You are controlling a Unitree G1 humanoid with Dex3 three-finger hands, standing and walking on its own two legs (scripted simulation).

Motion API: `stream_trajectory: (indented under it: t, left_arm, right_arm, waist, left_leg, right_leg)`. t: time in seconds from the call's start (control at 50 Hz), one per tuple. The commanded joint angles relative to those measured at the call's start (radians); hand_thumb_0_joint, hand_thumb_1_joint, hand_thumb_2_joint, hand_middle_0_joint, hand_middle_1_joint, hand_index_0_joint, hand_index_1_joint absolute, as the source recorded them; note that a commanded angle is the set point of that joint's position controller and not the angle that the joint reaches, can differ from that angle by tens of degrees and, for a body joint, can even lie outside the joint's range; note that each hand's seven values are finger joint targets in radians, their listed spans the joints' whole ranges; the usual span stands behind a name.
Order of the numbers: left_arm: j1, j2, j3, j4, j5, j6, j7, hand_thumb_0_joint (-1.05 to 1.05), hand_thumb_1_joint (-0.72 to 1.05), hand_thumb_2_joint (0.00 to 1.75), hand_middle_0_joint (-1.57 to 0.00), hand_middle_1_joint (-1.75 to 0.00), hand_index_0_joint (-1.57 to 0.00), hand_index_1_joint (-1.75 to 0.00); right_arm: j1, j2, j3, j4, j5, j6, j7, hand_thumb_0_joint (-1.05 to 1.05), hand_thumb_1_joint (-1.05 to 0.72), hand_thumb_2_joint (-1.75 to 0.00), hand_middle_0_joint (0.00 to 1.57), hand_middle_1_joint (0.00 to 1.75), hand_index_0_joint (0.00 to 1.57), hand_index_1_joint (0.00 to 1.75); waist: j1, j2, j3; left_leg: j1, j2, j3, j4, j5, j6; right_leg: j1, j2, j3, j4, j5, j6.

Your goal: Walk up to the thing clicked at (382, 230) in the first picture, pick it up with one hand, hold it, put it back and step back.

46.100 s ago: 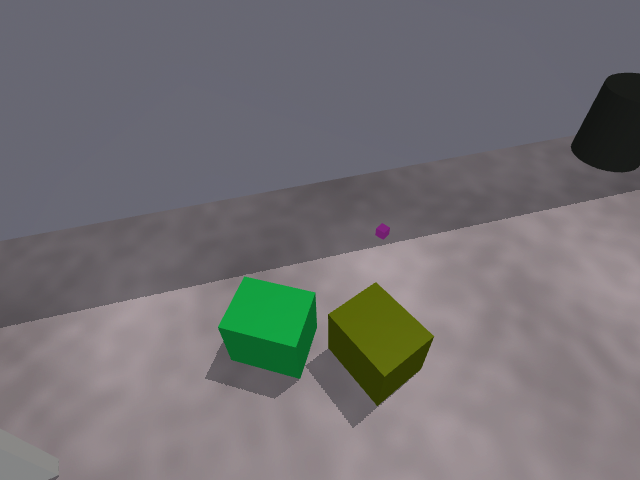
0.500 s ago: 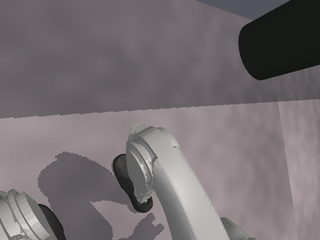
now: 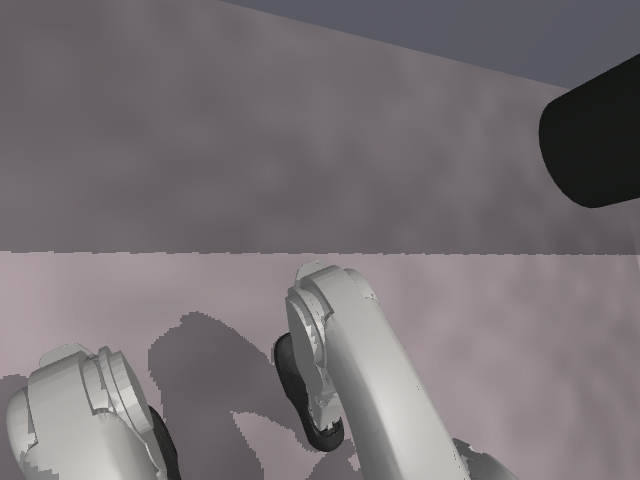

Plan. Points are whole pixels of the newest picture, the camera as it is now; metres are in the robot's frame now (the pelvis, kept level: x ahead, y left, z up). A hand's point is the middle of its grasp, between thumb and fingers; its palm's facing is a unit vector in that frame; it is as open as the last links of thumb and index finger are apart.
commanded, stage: withdraw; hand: left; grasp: from above
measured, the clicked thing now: out of the picture +0.50 +0.36 -0.31
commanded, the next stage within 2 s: home in 0.48 s
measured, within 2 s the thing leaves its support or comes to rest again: neither
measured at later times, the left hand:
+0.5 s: hand out of the picture +0.48 +0.35 -0.14, palm faces -0.43 -0.09 -0.90, open 12.9 cm
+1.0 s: hand out of the picture +0.39 +0.35 -0.01, palm faces -0.26 -0.48 -0.84, open 8.7 cm
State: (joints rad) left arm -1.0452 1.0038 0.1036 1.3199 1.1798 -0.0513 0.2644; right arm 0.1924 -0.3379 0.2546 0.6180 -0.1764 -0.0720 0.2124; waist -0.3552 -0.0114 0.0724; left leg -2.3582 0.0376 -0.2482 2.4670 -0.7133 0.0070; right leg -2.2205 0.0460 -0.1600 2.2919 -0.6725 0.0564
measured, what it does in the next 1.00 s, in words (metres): rises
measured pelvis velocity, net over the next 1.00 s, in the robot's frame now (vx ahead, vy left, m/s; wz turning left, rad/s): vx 0.00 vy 0.00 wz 0.14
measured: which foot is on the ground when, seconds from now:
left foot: down 0.00-1.00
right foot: down 0.00-1.00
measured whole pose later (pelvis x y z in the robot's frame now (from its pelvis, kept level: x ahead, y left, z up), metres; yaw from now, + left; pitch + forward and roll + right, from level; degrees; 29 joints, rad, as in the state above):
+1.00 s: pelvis +0.00 +0.00 +0.09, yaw +8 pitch +36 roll -8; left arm -0.64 0.65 0.08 0.76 0.70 0.04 -0.01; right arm 0.20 -0.30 0.02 0.59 -0.02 0.08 0.08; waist -0.13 0.06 -0.16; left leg -2.11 0.03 -0.11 2.14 -0.66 0.02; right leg -2.03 0.00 -0.06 2.06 -0.66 0.05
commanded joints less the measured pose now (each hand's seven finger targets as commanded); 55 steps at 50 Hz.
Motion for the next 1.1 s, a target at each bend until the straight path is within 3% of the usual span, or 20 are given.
stream_trajectory:
  t: [0.0,0.02,0.06,0.1,0.14,0.16,0.18,0.22,0.3,0.36,0.46,0.54,0.6,0.64,0.7,0.82,0.92,0.96,1.02,1.08]
  left_arm:
    - [-0.169,0.075,-0.060,-0.223,-0.064,0.013,-0.129,0.00,-0.41,0.91,-0.18,-0.90,-0.17,-0.91]
    - [-0.237,0.058,-0.090,-0.323,-0.080,0.000,-0.151,0.00,-0.39,0.90,-0.19,-0.89,-0.18,-0.90]
    - [-0.258,0.053,-0.084,-0.311,-0.106,-0.017,-0.180,0.00,-0.39,0.91,-0.20,-0.89,-0.19,-0.90]
    - [-0.303,0.078,-0.073,-0.333,-0.102,-0.039,-0.188,0.00,-0.37,0.89,-0.22,-0.87,-0.21,-0.88]
    - [-0.339,0.072,-0.089,-0.301,-0.080,-0.061,-0.182,0.00,-0.34,0.87,-0.24,-0.85,-0.23,-0.86]
    - [-0.385,0.105,-0.069,-0.336,-0.069,-0.077,-0.167,0.00,-0.34,0.87,-0.24,-0.85,-0.23,-0.86]
    - [-0.382,0.086,-0.088,-0.274,-0.054,-0.082,-0.157,0.00,-0.34,0.87,-0.24,-0.85,-0.23,-0.86]
    - [-0.419,0.116,-0.073,-0.262,-0.024,-0.095,-0.129,0.00,-0.37,0.89,-0.21,-0.87,-0.20,-0.88]
    - [-0.476,0.073,-0.116,-0.147,0.014,-0.098,-0.075,0.00,-0.37,0.88,-0.23,-0.86,-0.22,-0.87]
    - [-0.496,0.084,-0.125,-0.071,0.033,-0.090,-0.052,0.00,-0.33,0.85,-0.26,-0.84,-0.25,-0.84]
    - [-0.452,0.185,-0.058,-0.045,0.047,-0.077,-0.041,0.00,-0.25,0.78,-0.32,-0.78,-0.32,-0.78]
    - [-0.418,0.260,0.011,-0.213,0.034,-0.078,-0.061,0.00,-0.23,0.75,-0.34,-0.74,-0.35,-0.74]
    - [-0.415,0.258,0.046,-0.318,-0.014,-0.075,-0.072,0.00,-0.08,0.91,-0.22,-0.64,-0.20,-0.65]
    - [-0.380,0.238,0.060,-0.344,-0.052,-0.070,-0.082,0.00,0.02,0.87,-0.21,-0.57,-0.19,-0.58]
    - [-0.304,0.203,0.078,-0.444,-0.114,-0.056,-0.109,0.00,0.22,0.88,-0.21,-0.51,-0.19,-0.53]
    - [-0.032,0.032,0.075,-0.626,-0.320,0.018,-0.193,0.00,0.60,0.93,-0.21,-0.43,-0.20,-0.43]
    - [0.186,-0.145,0.025,-0.714,-0.504,0.092,-0.250,0.00,0.90,0.90,-0.20,-0.30,-0.20,-0.30]
    - [0.235,-0.198,-0.002,-0.816,-0.562,0.105,-0.266,0.00,0.90,0.90,-0.20,-0.30,-0.20,-0.30]
    - [0.316,-0.235,0.010,-0.920,-0.658,0.125,-0.272,0.00,0.90,0.90,-0.20,-0.30,-0.20,-0.30]
    - [0.370,-0.260,0.028,-0.991,-0.717,0.148,-0.253,0.00,0.90,0.90,-0.20,-0.30,-0.20,-0.30]
  right_arm:
    - [0.219,-0.317,-0.159,-0.044,0.038,0.063,-0.029,0.00,-0.90,-0.90,0.20,0.30,0.20,0.30]
    - [0.224,-0.303,-0.163,-0.043,0.047,0.072,-0.039,0.00,-0.90,-0.90,0.20,0.30,0.20,0.30]
    - [0.225,-0.306,-0.178,-0.050,0.057,0.081,-0.061,0.00,-0.90,-0.90,0.20,0.30,0.20,0.30]
    - [0.223,-0.294,-0.183,-0.054,0.063,0.090,-0.084,0.00,-0.90,-0.90,0.20,0.30,0.20,0.30]
    - [0.213,-0.264,-0.183,-0.037,0.065,0.097,-0.100,0.00,-0.90,-0.90,0.20,0.30,0.20,0.30]
    - [0.200,-0.257,-0.174,-0.044,0.067,0.099,-0.108,0.00,-0.90,-0.90,0.20,0.30,0.20,0.30]
    - [0.183,-0.254,-0.172,-0.034,0.065,0.100,-0.114,0.00,-0.90,-0.90,0.20,0.30,0.20,0.30]
    - [0.163,-0.248,-0.160,-0.031,0.063,0.104,-0.126,0.00,-0.90,-0.90,0.20,0.30,0.20,0.30]
    - [0.149,-0.230,-0.138,-0.009,0.054,0.105,-0.135,0.00,-0.90,-0.90,0.20,0.30,0.20,0.30]
    - [0.162,-0.244,-0.131,-0.001,0.048,0.105,-0.137,0.00,-0.90,-0.90,0.20,0.30,0.20,0.30]
    - [0.189,-0.268,-0.123,-0.025,0.037,0.111,-0.135,0.00,-0.90,-0.90,0.20,0.30,0.20,0.30]
    - [0.199,-0.267,-0.141,-0.061,0.041,0.124,-0.129,0.00,-0.90,-0.90,0.20,0.30,0.20,0.30]
    - [0.223,-0.263,-0.159,-0.062,0.049,0.132,-0.127,0.00,-0.89,-0.90,0.20,0.30,0.20,0.30]
    - [0.242,-0.252,-0.175,-0.061,0.052,0.133,-0.127,0.00,-0.89,-0.90,0.20,0.30,0.20,0.30]
    - [0.256,-0.243,-0.211,-0.062,0.066,0.137,-0.127,0.00,-0.89,-0.90,0.20,0.30,0.20,0.30]
    - [0.242,-0.206,-0.291,-0.067,0.124,0.151,-0.128,0.00,-0.90,-0.90,0.20,0.30,0.20,0.30]
    - [0.187,-0.174,-0.308,-0.072,0.156,0.146,-0.143,0.00,-0.90,-0.90,0.20,0.30,0.20,0.30]
    - [0.174,-0.157,-0.321,-0.089,0.168,0.134,-0.152,0.00,-0.90,-0.90,0.20,0.30,0.20,0.30]
    - [0.135,-0.145,-0.334,-0.104,0.181,0.108,-0.168,0.00,-0.90,-0.90,0.20,0.30,0.20,0.30]
    - [0.092,-0.131,-0.333,-0.112,0.195,0.083,-0.188,0.00,-0.90,-0.90,0.20,0.30,0.20,0.30]
  waist:
    - [-0.023,0.359,-0.626]
    - [-0.006,0.362,-0.614]
    - [-0.012,0.287,-0.602]
    - [-0.016,0.259,-0.605]
    - [-0.019,0.244,-0.610]
    - [-0.002,0.280,-0.632]
    - [-0.005,0.289,-0.608]
    - [0.008,0.354,-0.625]
    - [-0.018,0.414,-0.635]
    - [-0.032,0.422,-0.647]
    - [0.013,0.418,-0.748]
    - [0.058,0.481,-0.894]
    - [0.059,0.439,-0.936]
    - [0.057,0.409,-0.922]
    - [0.111,0.412,-1.013]
    - [0.209,0.411,-1.038]
    - [0.196,0.191,-0.822]
    - [0.200,0.189,-0.838]
    - [0.214,0.176,-0.836]
    - [0.241,0.228,-0.838]
  left_leg:
    - [0.488,0.009,0.116,-0.296,0.281,0.007]
    - [0.487,0.002,0.120,-0.313,0.255,0.005]
    - [0.463,-0.005,0.112,-0.326,0.185,0.007]
    - [0.465,-0.011,0.112,-0.330,0.138,0.007]
    - [0.458,-0.011,0.121,-0.322,0.091,0.012]
    - [0.481,-0.017,0.119,-0.338,0.091,0.010]
    - [0.483,-0.016,0.112,-0.344,0.064,0.008]
    - [0.536,-0.019,0.112,-0.357,0.084,0.002]
    - [0.545,-0.016,0.125,-0.366,0.093,0.003]
    - [0.565,-0.014,0.131,-0.344,0.159,0.002]
    - [0.568,-0.019,0.155,-0.303,0.274,0.004]
    - [0.633,-0.017,0.169,-0.302,0.340,-0.001]
    - [0.625,-0.015,0.174,-0.293,0.341,0.007]
    - [0.590,-0.017,0.179,-0.304,0.300,0.014]
    - [0.625,-0.021,0.191,-0.343,0.274,0.016]
    - [0.778,-0.019,0.179,-0.522,0.263,0.015]
    - [0.708,-0.018,0.171,-0.608,0.186,0.038]
    - [0.762,-0.015,0.166,-0.671,0.159,0.037]
    - [0.854,-0.009,0.147,-0.752,0.123,0.032]
    - [0.997,0.001,0.116,-0.848,0.127,0.015]
  right_leg:
    - [0.385,0.041,-0.077,-0.248,0.275,-0.102]
    - [0.374,0.035,-0.069,-0.261,0.245,-0.107]
    - [0.352,0.030,-0.063,-0.276,0.180,-0.107]
    - [0.339,0.027,-0.050,-0.289,0.137,-0.104]
    - [0.333,0.031,-0.031,-0.296,0.085,-0.102]
    - [0.313,0.021,-0.033,-0.289,0.092,-0.100]
    - [0.279,0.023,-0.034,-0.278,0.071,-0.103]
    - [0.246,0.016,-0.035,-0.259,0.099,-0.105]
    - [0.220,0.016,-0.040,-0.227,0.134,-0.100]
    - [0.218,0.010,-0.042,-0.207,0.194,-0.097]
    - [0.310,0.009,-0.040,-0.198,0.262,-0.099]
    - [0.392,0.007,-0.030,-0.194,0.298,-0.097]
    - [0.437,0.008,-0.015,-0.214,0.309,-0.093]
    - [0.464,0.007,-0.008,-0.242,0.282,-0.087]
    - [0.494,0.006,0.003,-0.277,0.252,-0.090]
    - [0.479,-0.002,0.020,-0.343,0.236,-0.097]
    - [0.521,-0.005,0.041,-0.480,0.193,-0.091]
    - [0.584,-0.010,0.049,-0.533,0.177,-0.087]
    - [0.642,-0.016,0.055,-0.593,0.164,-0.081]
    - [0.667,-0.024,0.063,-0.620,0.177,-0.080]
